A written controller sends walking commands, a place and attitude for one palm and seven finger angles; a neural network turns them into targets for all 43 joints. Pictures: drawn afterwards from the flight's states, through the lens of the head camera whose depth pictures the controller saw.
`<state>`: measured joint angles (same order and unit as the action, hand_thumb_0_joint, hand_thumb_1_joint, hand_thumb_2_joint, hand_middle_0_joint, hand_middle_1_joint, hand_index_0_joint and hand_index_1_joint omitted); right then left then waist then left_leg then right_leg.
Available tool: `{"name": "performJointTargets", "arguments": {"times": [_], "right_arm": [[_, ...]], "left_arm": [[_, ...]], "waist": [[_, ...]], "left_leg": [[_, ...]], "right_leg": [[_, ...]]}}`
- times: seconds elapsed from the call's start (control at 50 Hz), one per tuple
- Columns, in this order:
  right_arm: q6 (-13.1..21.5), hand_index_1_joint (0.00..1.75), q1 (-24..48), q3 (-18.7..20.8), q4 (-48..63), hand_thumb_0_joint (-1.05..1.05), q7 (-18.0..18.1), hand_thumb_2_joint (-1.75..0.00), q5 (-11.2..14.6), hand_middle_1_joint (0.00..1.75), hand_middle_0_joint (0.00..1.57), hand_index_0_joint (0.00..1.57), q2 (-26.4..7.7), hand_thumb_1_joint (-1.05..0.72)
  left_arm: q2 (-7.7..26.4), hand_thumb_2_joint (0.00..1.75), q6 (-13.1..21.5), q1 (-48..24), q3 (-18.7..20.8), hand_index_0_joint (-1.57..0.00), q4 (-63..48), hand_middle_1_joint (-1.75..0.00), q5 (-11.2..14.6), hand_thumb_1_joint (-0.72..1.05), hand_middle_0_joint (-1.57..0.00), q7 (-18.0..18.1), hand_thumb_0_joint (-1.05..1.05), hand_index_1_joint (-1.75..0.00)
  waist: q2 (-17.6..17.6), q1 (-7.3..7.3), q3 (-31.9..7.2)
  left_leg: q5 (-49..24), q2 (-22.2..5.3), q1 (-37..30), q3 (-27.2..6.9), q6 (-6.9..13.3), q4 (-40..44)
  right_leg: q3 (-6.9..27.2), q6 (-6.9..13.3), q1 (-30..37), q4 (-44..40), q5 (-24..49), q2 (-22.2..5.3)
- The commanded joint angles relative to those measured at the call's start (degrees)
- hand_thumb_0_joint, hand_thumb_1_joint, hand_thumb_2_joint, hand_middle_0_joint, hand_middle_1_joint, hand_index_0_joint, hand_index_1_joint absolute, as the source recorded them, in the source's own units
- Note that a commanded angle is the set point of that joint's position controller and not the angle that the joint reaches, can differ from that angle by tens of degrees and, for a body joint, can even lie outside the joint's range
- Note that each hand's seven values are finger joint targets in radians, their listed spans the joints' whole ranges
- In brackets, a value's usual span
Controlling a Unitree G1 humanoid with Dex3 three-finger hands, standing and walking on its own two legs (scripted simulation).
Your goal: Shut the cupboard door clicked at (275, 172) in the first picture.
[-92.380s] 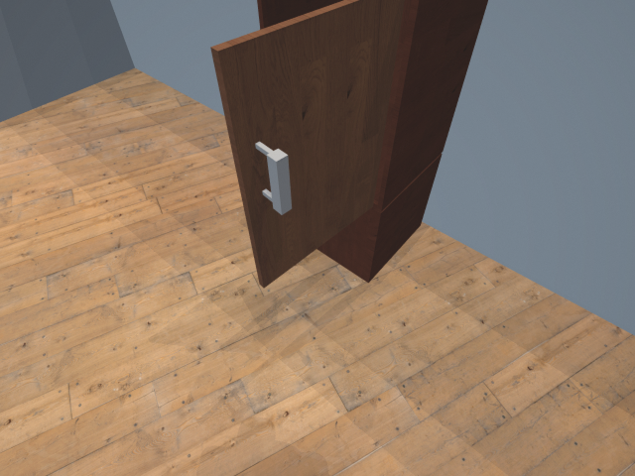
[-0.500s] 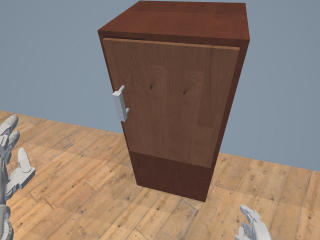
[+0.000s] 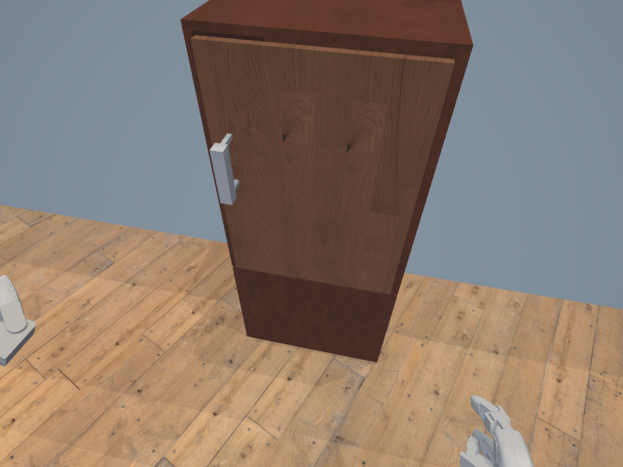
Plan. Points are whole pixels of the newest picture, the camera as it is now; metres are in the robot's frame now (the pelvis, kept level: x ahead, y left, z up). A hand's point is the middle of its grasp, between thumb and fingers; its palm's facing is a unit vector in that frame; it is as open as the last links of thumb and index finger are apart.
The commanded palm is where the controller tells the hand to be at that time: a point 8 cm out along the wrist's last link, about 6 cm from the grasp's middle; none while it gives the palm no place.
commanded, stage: step back with the hand held close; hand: left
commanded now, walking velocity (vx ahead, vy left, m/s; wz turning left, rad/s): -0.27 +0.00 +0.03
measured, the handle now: (228, 168) +0.65 +0.21 +0.03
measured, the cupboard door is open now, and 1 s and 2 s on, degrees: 0 0 0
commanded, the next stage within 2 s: stop stepping back and stand still in 1.00 s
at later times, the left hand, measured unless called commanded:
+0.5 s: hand out of the picture +0.12 +0.27 +0.17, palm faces +0.53 -0.71 -0.47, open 7.4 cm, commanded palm +0.05 +0.29 +0.19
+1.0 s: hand out of the picture -0.02 +0.30 +0.19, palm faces +0.62 -0.70 -0.35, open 7.4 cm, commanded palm -0.08 +0.31 +0.19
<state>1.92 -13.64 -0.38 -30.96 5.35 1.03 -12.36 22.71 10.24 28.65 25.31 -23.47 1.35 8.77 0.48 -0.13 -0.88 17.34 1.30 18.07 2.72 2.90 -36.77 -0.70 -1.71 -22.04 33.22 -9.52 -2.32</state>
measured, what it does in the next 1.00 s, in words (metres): walks backwards: right foot, then left foot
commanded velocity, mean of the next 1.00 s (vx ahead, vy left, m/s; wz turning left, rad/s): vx -0.37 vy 0.00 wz -0.13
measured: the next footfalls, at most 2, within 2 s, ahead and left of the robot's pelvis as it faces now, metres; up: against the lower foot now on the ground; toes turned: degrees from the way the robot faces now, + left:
right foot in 0.60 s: +0.04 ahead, -0.13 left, +0.00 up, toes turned +17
left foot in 0.86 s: -0.08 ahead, +0.13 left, +0.00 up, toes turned +13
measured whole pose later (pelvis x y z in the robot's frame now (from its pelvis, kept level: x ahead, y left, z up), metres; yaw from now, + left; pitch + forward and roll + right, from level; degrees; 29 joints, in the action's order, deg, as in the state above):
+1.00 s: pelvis -0.19 -0.01 +0.00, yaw +6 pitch -1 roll -3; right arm 8.3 -7.2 0.0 -34.7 3.0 -0.5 -7.2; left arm 23.0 12.7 23.9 26.7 -28.4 2.5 9.5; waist -1.6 3.3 1.4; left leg 11.1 -5.9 23.8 4.3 0.8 -35.9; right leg 2.1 -2.5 -29.1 60.4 -25.6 4.7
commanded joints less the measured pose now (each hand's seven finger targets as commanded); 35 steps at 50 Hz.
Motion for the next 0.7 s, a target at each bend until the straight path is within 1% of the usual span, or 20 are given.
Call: {"name": "performJointTargets", "arguments": {"times": [0.0,0.06,0.1,0.12,0.18,0.2,0.26,0.34,0.4,0.44,0.5,0.52,0.54,0.56,0.58,0.6,0.62,0.64,0.66,0.68], "right_arm": [[3.37,0.30,5.35,3.62,8.54,0.00,0.41,-0.90,-0.43,0.30,0.20,0.20,-9.42,-0.90],[4.39,0.30,4.68,3.27,8.56,0.00,0.15,-0.90,-0.53,0.30,0.20,0.20,-8.74,-0.90],[4.96,0.30,4.75,3.39,8.24,0.00,0.21,-0.90,-0.85,0.30,0.20,0.20,-9.14,-0.90],[5.28,0.30,4.33,2.94,8.07,0.00,0.17,-0.90,-0.95,0.30,0.20,0.20,-8.28,-0.90],[6.13,0.30,3.61,3.15,7.57,0.00,-0.06,-0.90,-0.93,0.30,0.20,0.20,-8.36,-0.90],[6.32,0.30,3.71,3.50,7.47,0.00,0.04,-0.90,-0.99,0.30,0.20,0.20,-8.70,-0.90],[6.56,0.30,3.28,3.73,7.03,0.00,-0.49,-0.90,-0.81,0.30,0.20,0.20,-8.20,-0.90],[6.19,0.30,3.08,4.09,6.28,0.00,-1.22,-0.90,-0.57,0.30,0.20,0.20,-8.30,-0.90],[6.15,0.30,3.40,4.13,5.58,0.00,-1.01,-0.90,-0.50,0.30,0.20,0.20,-8.61,-0.90],[6.29,0.30,3.37,3.94,5.61,0.00,-0.72,-0.90,-0.35,0.30,0.20,0.20,-8.57,-0.90],[7.04,0.30,5.04,4.06,5.96,0.00,0.01,-0.90,-0.28,0.30,0.20,0.20,-9.30,-0.90],[7.29,0.30,5.92,4.18,6.25,0.00,0.13,-0.90,-0.58,0.30,0.20,0.20,-8.60,-0.90],[7.74,0.30,6.23,4.47,6.12,0.00,0.06,-0.90,-0.79,0.30,0.20,0.20,-8.01,-0.90],[8.25,0.30,6.24,4.83,6.26,0.00,-0.16,-0.90,-0.73,0.30,0.20,0.20,-8.05,-0.90],[8.72,0.30,6.47,5.26,6.57,0.00,-0.39,-0.90,-0.40,0.30,0.20,0.20,-8.20,-0.90],[8.64,0.30,6.48,5.90,6.74,0.00,-0.61,-0.90,-0.17,0.30,0.20,0.20,-8.29,-0.90],[8.35,0.30,7.04,5.84,6.86,0.00,-1.02,-0.90,-0.23,0.30,0.20,0.20,-7.06,-0.90],[8.01,0.30,6.13,4.89,5.86,0.00,-1.80,-0.90,-0.33,0.30,0.20,0.20,-4.77,-0.90],[7.23,0.30,7.66,4.76,4.15,0.00,-2.52,-0.90,-1.28,0.30,0.20,0.20,-4.16,-0.90],[6.49,0.30,8.51,4.74,3.76,0.00,-2.94,-0.90,-1.58,0.30,0.20,0.20,-3.90,-0.90]], "left_arm": [[11.56,0.90,4.86,-5.62,6.88,-0.20,-12.84,-0.30,-1.15,0.90,-0.20,1.34,0.00,-0.30],[10.94,0.90,5.95,-7.28,6.20,-0.20,-15.01,-0.30,-1.53,0.90,-0.20,1.75,0.00,-0.30],[13.24,0.90,6.69,-8.36,7.95,-0.20,-17.06,-0.30,-1.70,0.90,-0.20,2.16,0.00,-0.30],[11.92,0.90,6.99,-8.01,7.00,-0.20,-17.13,-0.30,-1.59,0.90,-0.20,2.26,0.00,-0.30],[12.07,0.90,7.77,-5.76,7.84,-0.20,-16.24,-0.30,-1.38,0.90,-0.20,2.65,0.00,-0.30],[13.65,0.90,8.12,-4.48,9.54,-0.20,-15.91,-0.30,-1.32,0.90,-0.20,2.75,0.00,-0.30],[12.64,0.90,8.80,-1.14,9.67,-0.20,-13.99,-0.30,-0.91,0.90,-0.20,2.78,0.00,-0.30],[11.84,0.90,8.66,-0.58,8.89,-0.20,-12.24,-0.30,-0.25,0.90,-0.20,2.72,0.00,-0.30],[11.99,0.90,8.32,-2.41,7.93,-0.20,-12.43,-0.30,0.14,0.90,-0.20,2.98,0.00,-0.30],[11.31,0.90,8.35,-2.69,7.18,-0.20,-13.24,-0.30,-0.05,0.90,-0.20,3.08,0.00,-0.30],[12.66,0.90,8.84,-5.25,9.23,-0.20,-16.65,-0.30,-0.86,0.90,-0.20,3.15,0.00,-0.30],[12.73,0.90,8.84,-5.24,9.64,-0.20,-17.99,-0.30,-0.90,0.90,-0.20,2.85,0.00,-0.30],[13.76,0.90,9.09,-5.48,10.86,-0.20,-19.22,-0.30,-0.52,0.90,-0.20,2.52,0.00,-0.30],[14.73,0.90,9.20,-4.51,12.15,-0.20,-20.52,-0.30,-0.48,0.90,-0.20,2.28,0.00,-0.30],[14.91,0.90,9.25,-1.76,13.33,-0.20,-19.46,-0.30,-0.41,0.90,-0.20,1.99,0.00,-0.30],[16.25,0.90,9.00,1.00,15.09,-0.20,-16.23,-0.30,-0.74,0.90,-0.20,1.83,0.00,-0.30],[14.01,0.90,8.61,2.88,13.28,-0.20,-13.89,-0.30,-0.62,0.90,-0.20,1.86,0.00,-0.30],[14.46,0.90,8.69,4.46,11.69,-0.20,-14.61,-0.30,0.28,0.90,-0.20,2.18,0.00,-0.30],[14.92,0.90,7.78,3.11,10.58,-0.20,-15.04,-0.30,0.29,0.90,-0.20,2.57,0.00,-0.30],[14.42,0.90,6.55,0.61,9.17,-0.20,-16.63,-0.30,-0.01,0.90,-0.20,2.61,0.00,-0.30]], "waist": [[3.38,-0.28,-0.25],[1.99,-0.62,-0.25],[3.38,-0.63,-0.30],[3.48,-0.72,-0.57],[4.43,-0.70,-1.50],[5.04,-0.50,-2.46],[2.18,-0.47,-3.57],[-2.93,-0.68,-3.61],[-2.54,-1.24,-2.68],[-0.69,-1.40,-2.84],[10.10,-0.65,-4.32],[11.70,-0.02,-4.80],[10.31,0.31,-6.55],[8.63,0.47,-8.13],[6.01,0.59,-8.97],[3.22,0.28,-8.63],[1.02,-0.11,-3.75],[-5.19,-0.76,-3.48],[-8.78,0.45,-5.51],[-10.60,0.55,-7.20]], "left_leg": [[23.75,-8.05,30.09,-9.18,3.14,17.05],[25.58,-6.70,28.97,-8.80,2.87,13.90],[25.34,-5.94,26.97,-8.74,2.41,12.67],[24.22,-5.71,26.43,-8.88,2.16,12.54],[23.68,-5.34,25.98,-8.99,1.82,12.34],[23.46,-5.37,25.31,-8.93,1.71,12.30],[21.03,-4.92,25.63,-8.53,1.43,10.09],[18.78,-4.15,22.10,-7.38,0.57,5.96],[18.85,-4.13,18.29,-7.58,0.81,7.11],[22.00,-5.97,21.09,-9.38,1.90,10.93],[29.64,-13.64,33.41,-16.13,5.20,21.65],[26.52,-16.11,34.53,-16.65,5.64,22.42],[20.59,-16.94,31.80,-15.79,5.50,20.60],[16.24,-16.06,28.96,-12.93,5.10,16.64],[17.64,-14.17,27.97,-9.61,4.19,12.36],[24.14,-11.21,28.33,-6.21,2.66,7.57],[24.51,-7.88,24.59,-3.27,0.03,-0.06],[13.81,-3.64,13.11,-0.76,-3.90,-11.00],[11.43,-2.04,10.95,-0.96,-5.53,-22.14],[12.73,-2.26,12.73,-3.64,-5.74,-26.44]], "right_leg": [[6.31,1.25,22.43,2.26,-1.35,0.08],[8.40,1.91,18.71,-0.82,-8.86,-0.87],[9.66,2.45,15.60,-3.06,-12.38,-1.13],[9.03,2.60,15.07,-2.97,-12.54,-1.51],[9.14,2.73,14.82,-2.62,-11.71,-0.86],[9.42,2.70,14.97,-2.67,-10.97,-0.56],[11.39,3.34,15.35,-2.75,-6.89,-1.54],[14.64,4.38,10.32,-7.34,-10.15,-4.31],[12.79,3.49,4.94,-9.05,-14.49,-3.10],[10.06,2.26,6.84,-4.68,-14.32,-1.04],[4.76,0.22,19.00,14.16,-4.55,4.75],[3.25,-0.22,20.85,18.54,-2.48,5.95],[3.21,-0.22,20.43,18.94,-2.04,5.91],[4.72,0.29,19.96,17.65,0.63,5.64],[8.00,1.19,19.43,14.95,2.11,4.50],[14.57,2.72,17.40,8.45,-1.90,1.76],[22.65,5.59,7.57,-1.68,-7.23,-3.25],[32.14,10.45,-4.71,-12.40,-3.81,-12.55],[36.92,13.27,-4.78,-17.03,6.35,-17.91],[35.39,14.32,-1.18,-16.35,11.79,-17.99]]}}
